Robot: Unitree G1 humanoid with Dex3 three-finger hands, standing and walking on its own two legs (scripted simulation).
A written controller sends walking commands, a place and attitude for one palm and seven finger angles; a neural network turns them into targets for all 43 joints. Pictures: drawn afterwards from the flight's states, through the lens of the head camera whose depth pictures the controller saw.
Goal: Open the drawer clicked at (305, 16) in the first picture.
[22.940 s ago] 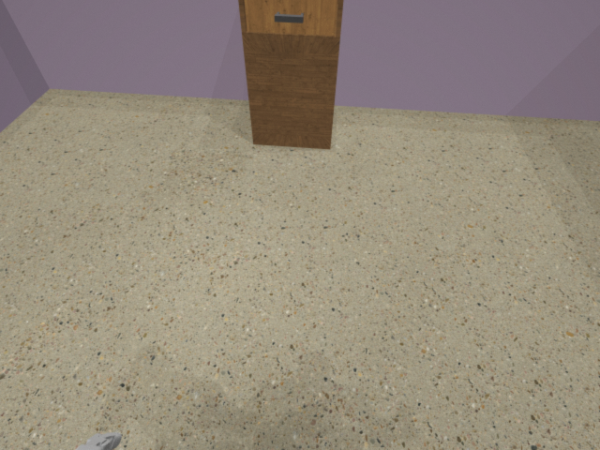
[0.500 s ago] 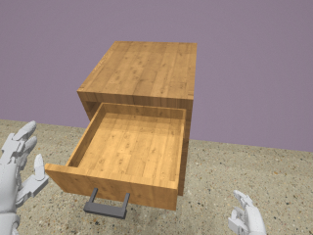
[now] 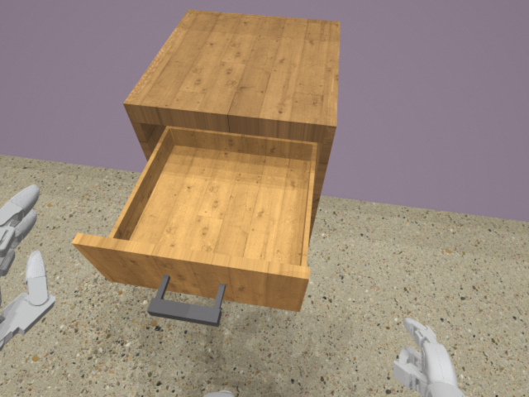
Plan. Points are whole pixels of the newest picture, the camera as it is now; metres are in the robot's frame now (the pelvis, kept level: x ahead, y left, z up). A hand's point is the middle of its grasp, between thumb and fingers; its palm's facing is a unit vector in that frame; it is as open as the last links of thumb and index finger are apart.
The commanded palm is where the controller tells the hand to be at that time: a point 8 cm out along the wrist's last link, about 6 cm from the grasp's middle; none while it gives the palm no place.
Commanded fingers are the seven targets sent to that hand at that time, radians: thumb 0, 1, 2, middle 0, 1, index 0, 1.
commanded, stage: step back with the hand held close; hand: left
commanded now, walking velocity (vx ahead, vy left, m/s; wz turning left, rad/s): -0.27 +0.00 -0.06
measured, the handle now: (189, 298) +0.28 +0.15 -0.08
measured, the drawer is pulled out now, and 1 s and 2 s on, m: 0.30 0.30 0.30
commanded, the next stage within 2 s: stop stepping back and stand still in 1.00 s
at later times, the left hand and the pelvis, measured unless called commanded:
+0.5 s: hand (2, 338) +0.15 +0.25 +0.16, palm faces +0.33 -0.82 -0.46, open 7.4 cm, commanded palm +0.08 +0.29 +0.18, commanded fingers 0.00 0.90 0.90 -0.20 -0.30 -0.20 -0.30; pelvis -0.05 +0.01 -0.01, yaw +0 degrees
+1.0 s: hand out of the picture +0.09 +0.23 +0.16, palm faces +0.31 -0.84 -0.45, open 7.4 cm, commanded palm +0.01 +0.27 +0.18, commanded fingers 0.00 0.90 0.90 -0.20 -0.30 -0.20 -0.30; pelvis -0.12 +0.00 +0.00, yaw +0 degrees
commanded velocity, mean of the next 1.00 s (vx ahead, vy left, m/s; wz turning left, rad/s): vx -0.36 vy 0.00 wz -0.07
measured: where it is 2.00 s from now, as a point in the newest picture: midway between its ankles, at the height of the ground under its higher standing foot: outside the picture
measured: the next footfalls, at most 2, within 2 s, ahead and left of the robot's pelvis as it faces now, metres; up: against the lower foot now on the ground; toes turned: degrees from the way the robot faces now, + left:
left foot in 0.88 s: -0.04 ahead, +0.12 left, +0.00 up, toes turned +1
right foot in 1.12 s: -0.14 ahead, -0.13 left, +0.00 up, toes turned -4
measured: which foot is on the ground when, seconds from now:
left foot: down 0.00-0.70, up 0.72-0.86, down 0.88-1.00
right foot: down 0.00-0.90, up 0.92-1.00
